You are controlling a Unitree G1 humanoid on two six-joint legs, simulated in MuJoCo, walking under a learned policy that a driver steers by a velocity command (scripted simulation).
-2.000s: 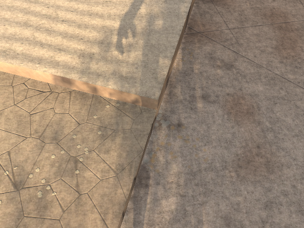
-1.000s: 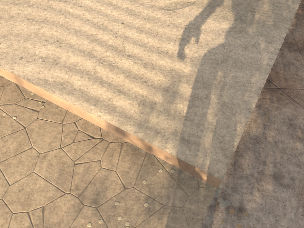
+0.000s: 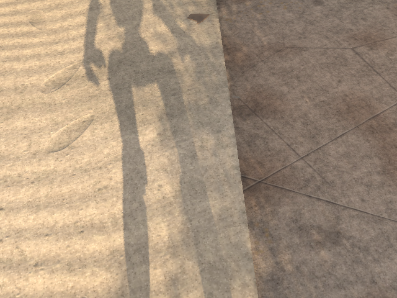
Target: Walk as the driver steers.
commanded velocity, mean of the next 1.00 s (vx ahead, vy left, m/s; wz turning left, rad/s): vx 0.49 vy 0.00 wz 0.34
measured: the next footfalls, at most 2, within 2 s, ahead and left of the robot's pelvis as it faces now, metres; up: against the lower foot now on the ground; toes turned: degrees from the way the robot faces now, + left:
left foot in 0.38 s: +0.41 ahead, +0.11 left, +0.08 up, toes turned +5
right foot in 0.88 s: +0.70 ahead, +0.03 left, +0.08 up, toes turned +28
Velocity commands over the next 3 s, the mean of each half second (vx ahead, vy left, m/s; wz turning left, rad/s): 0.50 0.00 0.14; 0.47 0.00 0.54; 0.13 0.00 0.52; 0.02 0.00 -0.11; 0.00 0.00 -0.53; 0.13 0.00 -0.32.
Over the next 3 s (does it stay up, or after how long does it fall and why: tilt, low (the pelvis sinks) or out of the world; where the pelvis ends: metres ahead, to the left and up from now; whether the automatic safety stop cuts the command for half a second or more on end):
stays up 0.69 0.13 0.10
